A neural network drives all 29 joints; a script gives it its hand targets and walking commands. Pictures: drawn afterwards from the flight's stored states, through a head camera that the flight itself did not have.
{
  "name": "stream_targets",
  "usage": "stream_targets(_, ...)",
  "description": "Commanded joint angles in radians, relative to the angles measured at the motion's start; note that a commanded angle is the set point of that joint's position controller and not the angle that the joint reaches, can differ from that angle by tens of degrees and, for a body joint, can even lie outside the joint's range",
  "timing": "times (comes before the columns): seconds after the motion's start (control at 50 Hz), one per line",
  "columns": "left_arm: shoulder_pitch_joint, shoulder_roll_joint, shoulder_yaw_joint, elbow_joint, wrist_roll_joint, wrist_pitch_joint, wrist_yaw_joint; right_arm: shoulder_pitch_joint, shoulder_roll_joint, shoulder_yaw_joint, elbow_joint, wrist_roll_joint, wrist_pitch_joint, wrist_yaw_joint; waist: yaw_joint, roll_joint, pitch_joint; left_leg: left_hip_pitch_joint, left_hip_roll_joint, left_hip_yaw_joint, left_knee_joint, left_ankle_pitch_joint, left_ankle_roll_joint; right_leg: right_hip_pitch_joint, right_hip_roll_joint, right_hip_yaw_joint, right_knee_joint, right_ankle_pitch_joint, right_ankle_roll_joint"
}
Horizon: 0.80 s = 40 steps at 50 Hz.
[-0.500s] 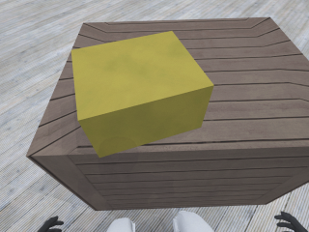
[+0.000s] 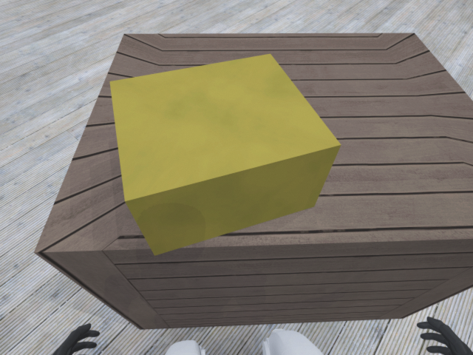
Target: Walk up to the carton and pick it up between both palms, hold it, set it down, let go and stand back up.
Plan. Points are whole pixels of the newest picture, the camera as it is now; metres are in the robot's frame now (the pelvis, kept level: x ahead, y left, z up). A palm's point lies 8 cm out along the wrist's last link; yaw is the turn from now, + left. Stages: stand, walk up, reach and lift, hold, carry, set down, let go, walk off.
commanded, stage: walk up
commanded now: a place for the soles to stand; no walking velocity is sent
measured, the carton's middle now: (216, 147) +0.44 +0.05 +0.08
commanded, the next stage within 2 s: reach and lift in 0.84 s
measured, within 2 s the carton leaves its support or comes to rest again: neither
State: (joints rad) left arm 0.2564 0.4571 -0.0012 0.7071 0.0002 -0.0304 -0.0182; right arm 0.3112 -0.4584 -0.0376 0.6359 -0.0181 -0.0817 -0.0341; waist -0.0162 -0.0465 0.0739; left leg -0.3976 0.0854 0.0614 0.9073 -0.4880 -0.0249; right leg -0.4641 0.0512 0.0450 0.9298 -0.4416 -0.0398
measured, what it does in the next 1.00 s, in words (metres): stands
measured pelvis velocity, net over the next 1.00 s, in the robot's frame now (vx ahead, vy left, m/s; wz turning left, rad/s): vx -0.01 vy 0.00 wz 0.00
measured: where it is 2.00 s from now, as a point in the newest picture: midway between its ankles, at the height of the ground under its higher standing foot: outside the picture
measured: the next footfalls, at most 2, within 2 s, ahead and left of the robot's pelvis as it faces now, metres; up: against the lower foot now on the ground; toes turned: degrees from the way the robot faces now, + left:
none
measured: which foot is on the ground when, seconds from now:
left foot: down 0.00-1.00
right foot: down 0.00-1.00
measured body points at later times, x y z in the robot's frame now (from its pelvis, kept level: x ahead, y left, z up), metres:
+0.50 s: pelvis -0.01 +0.01 +0.00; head +0.00 +0.03 +0.45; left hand +0.12 +0.32 -0.10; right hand +0.11 -0.33 -0.05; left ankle +0.00 +0.14 -0.69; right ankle +0.03 -0.11 -0.69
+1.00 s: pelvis -0.01 +0.00 +0.00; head +0.00 +0.01 +0.45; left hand +0.14 +0.31 -0.09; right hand +0.12 -0.33 -0.07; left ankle +0.00 +0.14 -0.69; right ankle +0.03 -0.11 -0.69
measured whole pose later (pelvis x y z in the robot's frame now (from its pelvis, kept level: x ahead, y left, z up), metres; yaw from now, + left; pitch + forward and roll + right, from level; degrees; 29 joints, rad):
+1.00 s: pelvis -0.01 +0.00 +0.00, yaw +0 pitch -3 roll +0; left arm 0.14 0.42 0.00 0.62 0.03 0.31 0.02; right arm 0.13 -0.46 -0.08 0.92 -0.10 -0.26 0.06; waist -0.02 -0.01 0.08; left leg -0.40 0.08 0.06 0.92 -0.47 -0.02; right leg -0.45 0.05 0.04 0.92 -0.42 -0.02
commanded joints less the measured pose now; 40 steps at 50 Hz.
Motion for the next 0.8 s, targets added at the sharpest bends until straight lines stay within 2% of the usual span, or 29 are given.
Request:
stream_targets(0.0,0.029,0.199,0.089,-0.021,0.018,-0.040,0.011,-0.022,-0.261,-0.081,0.022,0.010,-0.024,-0.009,0.033,0.099,-0.161,0.134,0.189,-0.202,-0.170,0.525,0.200,0.068,-0.087,0.072,-0.198,0.321,-0.003)
stream_targets(0.02,0.068,0.228,0.101,-0.007,0.022,-0.047,0.015,-0.053,-0.235,-0.077,0.007,0.020,-0.019,-0.009,0.052,0.008,-0.194,0.029,0.106,-0.099,-0.047,0.487,0.138,0.186,-0.127,0.191,-0.247,0.507,-0.040)
stream_targets(0.04,0.103,0.259,0.112,0.000,0.022,-0.050,0.018,-0.070,-0.195,-0.065,-0.005,0.027,-0.012,-0.010,0.069,-0.104,-0.212,-0.118,0.015,-0.028,0.112,0.299,0.083,0.303,-0.194,0.400,-0.329,0.571,-0.103)
stream_targets(0.06,0.110,0.274,0.116,-0.003,0.013,-0.045,0.021,-0.077,-0.170,-0.055,-0.001,0.029,0.000,-0.013,0.080,-0.135,-0.207,-0.191,-0.047,-0.037,0.170,-0.025,0.068,0.339,-0.260,0.563,-0.382,0.588,-0.171)
stream_targets(0.08,0.097,0.273,0.114,-0.008,0.014,-0.038,0.024,-0.074,-0.181,-0.054,0.008,0.022,0.009,-0.018,0.071,-0.092,-0.174,-0.206,-0.049,-0.065,0.135,-0.193,0.071,0.311,-0.285,0.605,-0.397,0.523,-0.212)
stream_targets(0.12,0.043,0.267,0.111,-0.017,0.021,-0.027,0.025,-0.034,-0.194,-0.061,0.037,0.015,0.003,-0.018,0.039,-0.081,-0.105,-0.166,-0.044,-0.059,0.025,-0.178,0.075,0.208,-0.270,0.577,-0.409,0.344,-0.223)
stream_targets(0.16,-0.066,0.215,0.091,-0.043,0.016,-0.015,0.020,0.056,-0.185,-0.066,0.083,0.009,-0.015,-0.012,-0.030,-0.058,-0.101,0.083,-0.033,-0.055,-0.181,0.053,0.095,-0.004,-0.194,0.429,-0.354,0.252,-0.154)
stream_targets(0.2,-0.128,0.138,0.063,-0.057,0.008,-0.016,0.017,0.090,-0.282,-0.088,0.092,-0.012,-0.034,-0.014,-0.067,0.174,-0.098,0.263,0.167,-0.356,-0.375,0.083,0.187,-0.253,-0.064,0.144,-0.072,0.220,-0.029)
stream_targets(0.22,-0.099,0.155,0.067,-0.051,0.008,-0.015,0.021,0.056,-0.309,-0.090,0.072,-0.010,-0.033,-0.011,-0.042,0.231,-0.087,0.204,0.313,-0.475,-0.453,0.158,0.271,-0.210,-0.032,0.001,0.020,0.008,0.005)
stream_targets(0.24,-0.079,0.181,0.075,-0.040,0.010,-0.015,0.021,0.003,-0.302,-0.087,0.065,-0.004,-0.030,-0.007,-0.011,0.197,-0.068,0.180,0.339,-0.463,-0.420,0.267,0.306,-0.163,-0.052,-0.027,0.002,-0.127,0.011)
stream_targets(0.26,-0.045,0.182,0.077,-0.026,0.007,-0.020,0.015,-0.043,-0.287,-0.082,0.051,-0.001,-0.028,-0.005,0.020,0.170,-0.076,0.145,0.305,-0.389,-0.352,0.360,0.290,-0.075,-0.065,-0.023,-0.072,-0.089,0.007)
stream_targets(0.3,0.019,0.206,0.089,0.000,0.013,-0.042,0.013,-0.093,-0.238,-0.065,0.023,0.010,-0.020,-0.004,0.052,0.101,-0.143,0.044,0.141,-0.161,-0.170,0.470,0.159,0.140,-0.102,0.103,-0.242,0.335,-0.020)
stream_targets(0.32,0.036,0.236,0.099,0.004,0.019,-0.049,0.017,-0.093,-0.207,-0.062,0.014,0.019,-0.014,-0.004,0.049,-0.002,-0.165,-0.037,0.058,-0.069,-0.044,0.384,0.102,0.207,-0.159,0.269,-0.302,0.435,-0.068)
stream_targets(0.34,0.030,0.262,0.103,-0.002,0.018,-0.048,0.017,-0.091,-0.180,-0.052,0.014,0.026,-0.004,-0.007,0.043,-0.060,-0.173,-0.097,-0.020,-0.042,0.039,0.146,0.067,0.225,-0.224,0.453,-0.350,0.437,-0.140)
stream_targets(0.36,0.013,0.267,0.101,-0.010,0.010,-0.041,0.018,-0.083,-0.186,-0.054,0.024,0.024,0.003,-0.011,0.038,-0.048,-0.169,-0.088,-0.042,-0.054,0.026,-0.010,0.072,0.201,-0.251,0.514,-0.371,0.387,-0.192)
stream_targets(0.38,-0.013,0.262,0.097,-0.015,0.011,-0.033,0.019,-0.061,-0.180,-0.051,0.036,0.020,0.002,-0.012,0.023,-0.051,-0.147,-0.052,-0.045,-0.055,-0.037,-0.046,0.076,0.140,-0.248,0.511,-0.381,0.309,-0.207)
stream_targets(0.42,-0.095,0.211,0.080,-0.027,0.012,-0.022,0.017,-0.023,-0.188,-0.055,0.066,0.005,-0.015,-0.007,-0.022,0.001,-0.104,0.096,-0.015,-0.104,-0.189,0.022,0.098,-0.052,-0.183,0.383,-0.344,0.158,-0.135)
stream_targets(0.44,-0.129,0.182,0.070,-0.036,0.012,-0.019,0.013,0.011,-0.221,-0.065,0.074,-0.001,-0.022,-0.006,-0.048,0.056,-0.090,0.173,0.059,-0.194,-0.276,-0.005,0.130,-0.164,-0.130,0.266,-0.268,0.114,-0.080)
stream_targets(0.48,-0.085,0.167,0.072,-0.023,0.010,-0.016,0.014,0.011,-0.302,-0.083,0.066,-0.008,-0.026,-0.004,-0.026,0.212,-0.071,0.146,0.274,-0.439,-0.452,0.001,0.251,-0.164,-0.034,0.009,-0.038,0.016,-0.005)
stream_targets(0.5,-0.063,0.183,0.079,-0.014,0.011,-0.017,0.012,-0.039,-0.297,-0.083,0.055,-0.004,-0.023,-0.001,0.005,0.186,-0.057,0.111,0.299,-0.422,-0.423,0.088,0.276,-0.108,-0.053,-0.030,-0.066,-0.053,0.003)
stream_targets(0.52,-0.034,0.192,0.083,-0.006,0.013,-0.024,0.008,-0.074,-0.279,-0.077,0.043,-0.002,-0.020,0.001,0.031,0.153,-0.070,0.065,0.257,-0.345,-0.347,0.160,0.250,-0.013,-0.069,-0.005,-0.140,-0.009,-0.004)
stream_targets(0.56,0.005,0.221,0.094,0.003,0.022,-0.043,0.007,-0.105,-0.223,-0.062,0.025,0.009,-0.011,0.003,0.046,0.044,-0.115,-0.040,0.091,-0.128,-0.140,0.238,0.137,0.141,-0.126,0.210,-0.321,0.199,-0.051)
stream_targets(0.58,0.022,0.249,0.100,0.004,0.027,-0.049,0.010,-0.100,-0.185,-0.055,0.018,0.018,-0.003,0.000,0.037,-0.060,-0.134,-0.101,0.003,-0.049,-0.008,0.124,0.081,0.177,-0.207,0.421,-0.407,0.221,-0.103)
stream_targets(0.6,0.004,0.272,0.102,-0.005,0.019,-0.044,0.011,-0.092,-0.186,-0.054,0.024,0.018,0.006,-0.003,0.035,-0.065,-0.129,-0.139,-0.045,-0.047,0.014,-0.042,0.068,0.189,-0.253,0.547,-0.436,0.197,-0.158)
stream_targets(0.62,-0.012,0.272,0.101,-0.009,0.016,-0.037,0.013,-0.076,-0.194,-0.055,0.036,0.014,0.007,-0.006,0.027,-0.048,-0.123,-0.104,-0.046,-0.060,-0.031,-0.097,0.074,0.154,-0.258,0.555,-0.436,0.158,-0.191)
stream_targets(0.68,-0.110,0.196,0.076,-0.027,0.013,-0.023,0.012,-0.014,-0.197,-0.058,0.069,0.001,-0.018,-0.001,-0.030,0.021,-0.097,0.127,0.007,-0.124,-0.228,0.029,0.104,-0.089,-0.160,0.336,-0.343,0.109,-0.105)
stream_targets(0.72,-0.094,0.156,0.068,-0.027,0.010,-0.021,0.010,0.017,-0.288,-0.081,0.069,-0.010,-0.027,-0.002,-0.031,0.188,-0.098,0.177,0.194,-0.373,-0.392,0.031,0.200,-0.157,-0.047,0.087,-0.093,0.144,-0.019)
stream_targets(0.74,-0.070,0.174,0.076,-0.018,0.009,-0.020,0.013,-0.011,-0.297,-0.082,0.057,-0.005,-0.024,-0.001,-0.008,0.185,-0.088,0.143,0.264,-0.400,-0.407,0.125,0.249,-0.109,-0.043,-0.001,-0.068,0.069,0.000)
stream_targets(0.78,-0.026,0.190,0.082,-0.006,0.010,-0.029,0.008,-0.076,-0.264,-0.072,0.037,0.001,-0.018,0.002,0.035,0.134,-0.110,0.072,0.199,-0.267,-0.275,0.279,0.210,0.043,-0.076,0.037,-0.185,0.137,-0.013)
